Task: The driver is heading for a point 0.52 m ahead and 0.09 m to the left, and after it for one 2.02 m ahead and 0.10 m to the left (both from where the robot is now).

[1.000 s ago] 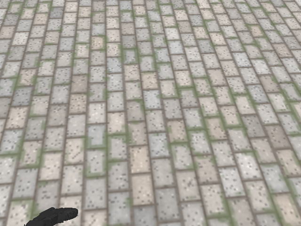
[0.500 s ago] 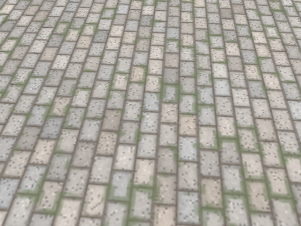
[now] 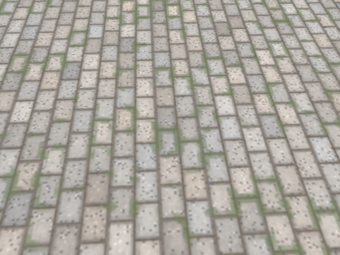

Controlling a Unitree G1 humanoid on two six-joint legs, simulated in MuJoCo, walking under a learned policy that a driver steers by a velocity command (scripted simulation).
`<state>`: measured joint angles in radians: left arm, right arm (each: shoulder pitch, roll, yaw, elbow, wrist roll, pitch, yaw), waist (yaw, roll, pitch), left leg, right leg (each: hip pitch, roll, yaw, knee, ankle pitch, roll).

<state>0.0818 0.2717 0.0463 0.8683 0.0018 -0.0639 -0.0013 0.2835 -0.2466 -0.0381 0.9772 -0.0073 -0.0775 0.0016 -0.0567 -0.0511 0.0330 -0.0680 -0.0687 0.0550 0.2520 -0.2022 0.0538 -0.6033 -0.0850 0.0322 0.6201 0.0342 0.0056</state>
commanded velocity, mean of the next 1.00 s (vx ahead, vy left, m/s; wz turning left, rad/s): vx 0.26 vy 0.00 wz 0.04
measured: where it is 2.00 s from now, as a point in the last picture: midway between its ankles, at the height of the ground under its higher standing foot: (160, 235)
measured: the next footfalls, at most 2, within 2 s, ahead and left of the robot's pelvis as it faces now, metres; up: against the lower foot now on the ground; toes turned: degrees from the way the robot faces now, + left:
right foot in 0.08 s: +0.21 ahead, -0.13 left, +0.00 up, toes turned -2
left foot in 0.36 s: +0.14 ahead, +0.12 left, +0.00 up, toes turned +0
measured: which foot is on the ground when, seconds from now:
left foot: down 0.00-0.12, up 0.14-0.34, down 0.36-0.64, up 0.66-1.00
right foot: up 0.00-0.06, down 0.08-1.00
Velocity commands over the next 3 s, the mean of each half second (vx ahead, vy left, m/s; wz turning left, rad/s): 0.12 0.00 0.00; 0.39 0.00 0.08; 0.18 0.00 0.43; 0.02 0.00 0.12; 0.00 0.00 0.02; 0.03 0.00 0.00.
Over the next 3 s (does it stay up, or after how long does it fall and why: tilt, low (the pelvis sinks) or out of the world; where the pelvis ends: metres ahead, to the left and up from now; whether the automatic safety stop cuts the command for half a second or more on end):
stays up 0.56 0.03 -0.01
